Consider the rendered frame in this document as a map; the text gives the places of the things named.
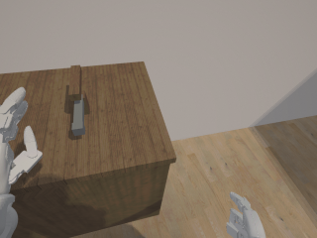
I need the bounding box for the left robot hand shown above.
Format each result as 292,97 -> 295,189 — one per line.
0,87 -> 43,195

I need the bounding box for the robot left forearm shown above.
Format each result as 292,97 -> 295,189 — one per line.
0,193 -> 18,238

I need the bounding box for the counter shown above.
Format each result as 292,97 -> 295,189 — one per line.
0,61 -> 176,238

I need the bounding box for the right robot hand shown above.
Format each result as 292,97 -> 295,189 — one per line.
226,191 -> 266,238

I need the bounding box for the tap lever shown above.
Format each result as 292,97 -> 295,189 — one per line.
71,94 -> 85,136

